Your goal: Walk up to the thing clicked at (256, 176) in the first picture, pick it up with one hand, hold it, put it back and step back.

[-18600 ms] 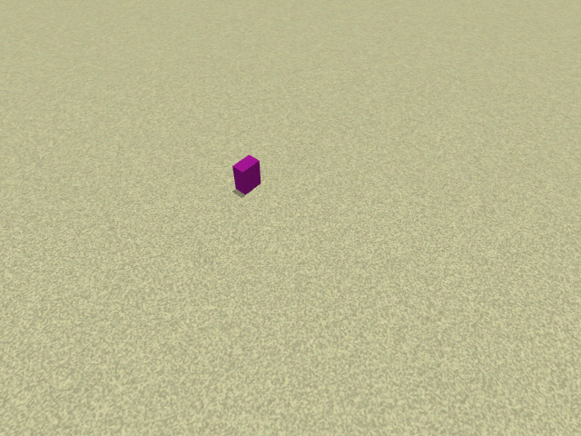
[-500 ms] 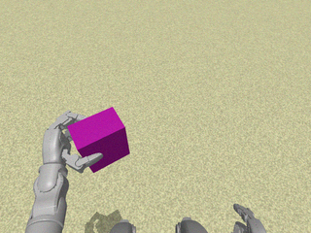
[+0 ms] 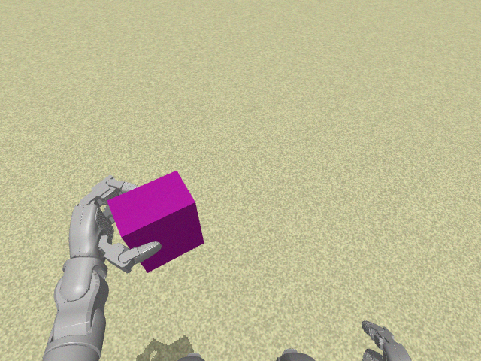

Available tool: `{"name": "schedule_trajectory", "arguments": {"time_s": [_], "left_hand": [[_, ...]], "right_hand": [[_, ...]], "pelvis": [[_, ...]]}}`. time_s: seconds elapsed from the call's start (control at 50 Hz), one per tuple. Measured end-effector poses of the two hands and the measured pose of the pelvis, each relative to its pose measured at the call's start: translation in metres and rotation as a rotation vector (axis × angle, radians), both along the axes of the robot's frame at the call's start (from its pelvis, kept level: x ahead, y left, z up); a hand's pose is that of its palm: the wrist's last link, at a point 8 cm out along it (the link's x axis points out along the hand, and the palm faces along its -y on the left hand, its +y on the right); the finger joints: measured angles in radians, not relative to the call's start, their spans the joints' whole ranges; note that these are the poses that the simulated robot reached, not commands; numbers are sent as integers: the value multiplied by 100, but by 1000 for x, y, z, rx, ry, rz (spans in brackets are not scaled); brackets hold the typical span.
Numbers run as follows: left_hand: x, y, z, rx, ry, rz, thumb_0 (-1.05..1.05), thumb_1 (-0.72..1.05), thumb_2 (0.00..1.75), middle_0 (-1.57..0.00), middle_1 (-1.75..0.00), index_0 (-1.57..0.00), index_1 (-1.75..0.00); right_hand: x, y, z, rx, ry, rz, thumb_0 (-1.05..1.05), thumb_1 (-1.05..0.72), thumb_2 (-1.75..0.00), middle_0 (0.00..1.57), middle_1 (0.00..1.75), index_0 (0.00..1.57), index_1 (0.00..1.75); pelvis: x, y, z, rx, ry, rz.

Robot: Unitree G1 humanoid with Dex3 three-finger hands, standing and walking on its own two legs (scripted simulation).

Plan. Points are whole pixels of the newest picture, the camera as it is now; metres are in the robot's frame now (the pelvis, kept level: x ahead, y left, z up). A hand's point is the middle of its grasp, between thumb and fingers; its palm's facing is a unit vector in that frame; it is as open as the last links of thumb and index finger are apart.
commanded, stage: hold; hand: left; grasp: from the side
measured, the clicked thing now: (161, 224) +0.34 +0.14 +0.03
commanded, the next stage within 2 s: none
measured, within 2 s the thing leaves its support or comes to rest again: neither
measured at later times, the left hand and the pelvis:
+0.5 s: hand (131, 218) +0.33 +0.18 +0.07, palm faces +0.10 -1.00 +0.01, open 10.6 cm; pelvis +0.00 +0.00 +0.01, yaw +0 degrees
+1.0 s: hand (127, 221) +0.32 +0.18 +0.07, palm faces +0.09 -1.00 +0.01, open 10.6 cm; pelvis +0.00 +0.00 +0.01, yaw +0 degrees
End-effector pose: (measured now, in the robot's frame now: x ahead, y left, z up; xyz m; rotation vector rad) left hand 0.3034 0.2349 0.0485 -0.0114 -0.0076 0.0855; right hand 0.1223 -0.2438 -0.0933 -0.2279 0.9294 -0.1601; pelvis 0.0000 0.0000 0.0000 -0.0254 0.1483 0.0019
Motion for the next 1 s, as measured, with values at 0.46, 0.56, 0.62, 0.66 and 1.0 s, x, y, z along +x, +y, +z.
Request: {"name": "schedule_trajectory", "arguments": {"time_s": [0.46, 0.56, 0.62, 0.66, 1.0], "left_hand": [[-3, -5, 17, 2, -12, 9, -1, -58, 104, -78, -112, -79, -111], [-5, -5, 19, 0, -9, 13, -1, -58, 104, -78, -112, -79, -111], [-6, -3, 19, -2, -9, 16, -1, -58, 104, -78, -112, -79, -111], [-7, -2, 19, 0, -7, 18, -1, -58, 104, -78, -112, -79, -111], [-12, -3, 24, 3, -24, 7, -1, -58, 104, -77, -113, -78, -112]], "right_hand": [[7, -2, 11, 4, -27, 1, 1, -92, -90, 20, 30, 20, 30], [8, -1, 14, 3, -35, -1, 1, -92, -90, 20, 30, 20, 30], [7, -1, 15, 2, -36, 0, 1, -92, -90, 20, 30, 20, 30], [6, 0, 15, 2, -35, 1, 1, -92, -90, 20, 30, 20, 30], [3, 8, 15, 15, -44, 10, 1, -92, -90, 20, 30, 20, 30]], "pelvis": [[3, -3, 10, 4, -37, 1], [3, -3, 11, 4, -45, 1], [2, -2, 12, 3, -49, 2], [1, -2, 12, 3, -51, 2], [-3, 3, 13, 1, -60, 2]]}}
